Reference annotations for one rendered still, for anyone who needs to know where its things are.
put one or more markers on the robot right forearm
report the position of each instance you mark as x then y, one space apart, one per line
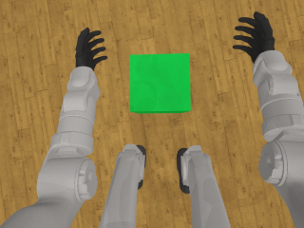
279 98

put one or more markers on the right robot upper arm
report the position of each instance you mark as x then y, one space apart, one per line
282 164

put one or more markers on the robot right foot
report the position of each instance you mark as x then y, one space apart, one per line
184 188

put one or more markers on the left robot upper arm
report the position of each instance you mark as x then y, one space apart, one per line
64 184

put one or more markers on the robot right thigh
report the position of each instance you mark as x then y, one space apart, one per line
207 207

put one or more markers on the robot right hand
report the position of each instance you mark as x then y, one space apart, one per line
262 34

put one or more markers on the robot left forearm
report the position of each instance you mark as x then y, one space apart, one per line
73 138

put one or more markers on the robot left hand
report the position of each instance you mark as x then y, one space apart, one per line
84 55

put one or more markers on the carton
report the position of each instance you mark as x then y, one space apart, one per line
159 83

